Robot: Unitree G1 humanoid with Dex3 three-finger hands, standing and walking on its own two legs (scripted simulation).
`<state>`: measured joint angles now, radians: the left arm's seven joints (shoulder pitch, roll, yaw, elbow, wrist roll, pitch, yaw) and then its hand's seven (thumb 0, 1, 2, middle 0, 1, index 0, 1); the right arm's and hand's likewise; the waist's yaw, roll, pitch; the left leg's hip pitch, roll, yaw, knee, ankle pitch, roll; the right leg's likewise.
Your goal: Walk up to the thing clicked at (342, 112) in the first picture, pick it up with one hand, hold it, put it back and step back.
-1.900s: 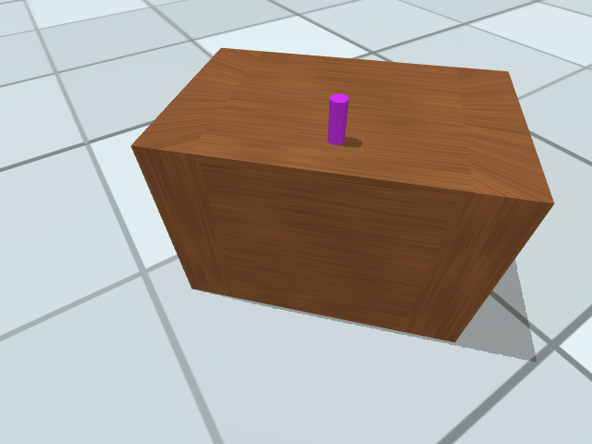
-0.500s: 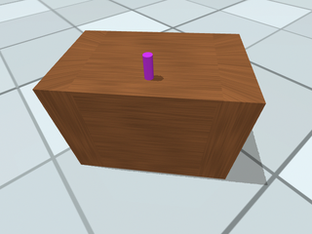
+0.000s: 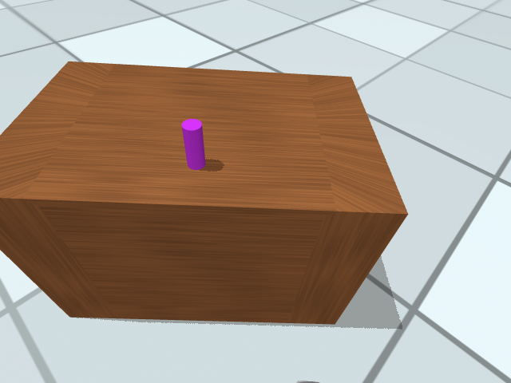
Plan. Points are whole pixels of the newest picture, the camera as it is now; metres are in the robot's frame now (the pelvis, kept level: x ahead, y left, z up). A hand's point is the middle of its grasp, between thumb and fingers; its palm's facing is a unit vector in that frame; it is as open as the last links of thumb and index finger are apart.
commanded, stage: walk up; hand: left
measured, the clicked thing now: (194, 145) +0.64 +0.17 -0.01
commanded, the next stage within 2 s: stand in 1.68 s
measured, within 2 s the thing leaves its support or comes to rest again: neither
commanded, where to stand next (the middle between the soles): +0.20 -0.04 m, yaw +0 degrees
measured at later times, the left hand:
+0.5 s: hand (144, 340) +0.24 +0.22 -0.14, palm faces -0.06 -0.92 -0.38, open 7.3 cm
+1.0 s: hand (134, 354) +0.22 +0.23 -0.15, palm faces +0.00 -0.93 -0.36, open 7.3 cm
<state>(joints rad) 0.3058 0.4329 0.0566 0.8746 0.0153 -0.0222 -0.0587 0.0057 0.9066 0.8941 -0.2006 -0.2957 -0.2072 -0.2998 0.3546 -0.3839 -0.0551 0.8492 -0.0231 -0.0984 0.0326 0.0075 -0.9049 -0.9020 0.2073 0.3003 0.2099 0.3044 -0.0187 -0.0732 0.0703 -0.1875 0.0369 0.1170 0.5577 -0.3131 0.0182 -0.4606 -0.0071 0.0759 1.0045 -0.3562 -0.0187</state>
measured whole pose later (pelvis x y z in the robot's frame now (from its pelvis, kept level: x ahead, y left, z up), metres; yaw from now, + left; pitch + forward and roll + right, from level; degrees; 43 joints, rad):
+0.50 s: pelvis +0.13 -0.04 -0.01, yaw -2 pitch -3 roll +0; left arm 0.21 0.38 0.02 0.82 0.00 -0.03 -0.02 0.00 0.90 0.89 -0.20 -0.30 -0.21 -0.30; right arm 0.30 -0.41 -0.04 0.87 -0.01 -0.03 0.00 0.01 -0.91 -0.90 0.20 0.30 0.21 0.30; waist 0.00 0.02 0.11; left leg -0.39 0.05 0.02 0.74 -0.31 0.01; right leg -0.34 0.00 -0.02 0.69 -0.31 -0.02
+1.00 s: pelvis +0.15 -0.03 +0.00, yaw +0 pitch -3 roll +0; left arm 0.12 0.37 0.00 1.08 0.00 -0.01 -0.01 0.00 0.91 0.89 -0.20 -0.30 -0.21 -0.30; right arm 0.06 -0.37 0.00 1.06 0.00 -0.01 0.02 0.01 -0.91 -0.90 0.20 0.30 0.21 0.30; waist 0.02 0.02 0.08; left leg -0.26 0.02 0.01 0.51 -0.20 0.00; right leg -0.19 -0.01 -0.02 0.51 -0.26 0.01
